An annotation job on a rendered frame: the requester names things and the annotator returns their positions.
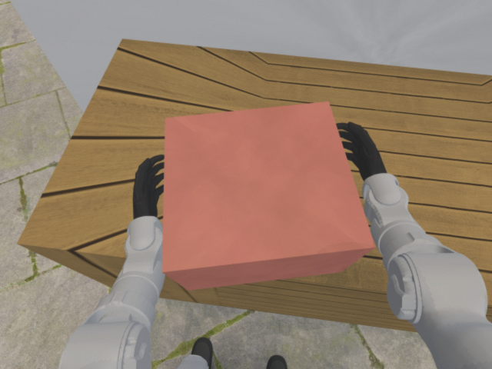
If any right robot forearm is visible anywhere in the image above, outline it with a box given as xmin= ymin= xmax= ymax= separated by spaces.
xmin=362 ymin=173 xmax=487 ymax=315

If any pedestal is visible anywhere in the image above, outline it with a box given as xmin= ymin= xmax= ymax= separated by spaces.
xmin=17 ymin=39 xmax=492 ymax=332

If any robot left foot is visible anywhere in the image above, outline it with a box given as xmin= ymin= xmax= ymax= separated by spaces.
xmin=191 ymin=337 xmax=213 ymax=369

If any robot right hand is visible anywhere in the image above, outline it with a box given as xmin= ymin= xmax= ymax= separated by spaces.
xmin=336 ymin=121 xmax=387 ymax=180

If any right robot upper arm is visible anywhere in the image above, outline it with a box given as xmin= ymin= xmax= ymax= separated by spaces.
xmin=387 ymin=253 xmax=492 ymax=369

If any robot left shin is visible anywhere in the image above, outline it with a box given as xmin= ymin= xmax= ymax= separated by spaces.
xmin=182 ymin=354 xmax=208 ymax=367

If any carton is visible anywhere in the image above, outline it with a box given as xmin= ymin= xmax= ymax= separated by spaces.
xmin=162 ymin=101 xmax=375 ymax=291

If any robot left hand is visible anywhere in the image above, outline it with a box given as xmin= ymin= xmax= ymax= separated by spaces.
xmin=133 ymin=155 xmax=165 ymax=219

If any left robot forearm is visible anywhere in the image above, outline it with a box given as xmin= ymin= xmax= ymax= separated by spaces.
xmin=58 ymin=216 xmax=165 ymax=369

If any left robot upper arm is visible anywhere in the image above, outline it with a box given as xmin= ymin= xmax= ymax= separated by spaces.
xmin=60 ymin=321 xmax=151 ymax=369

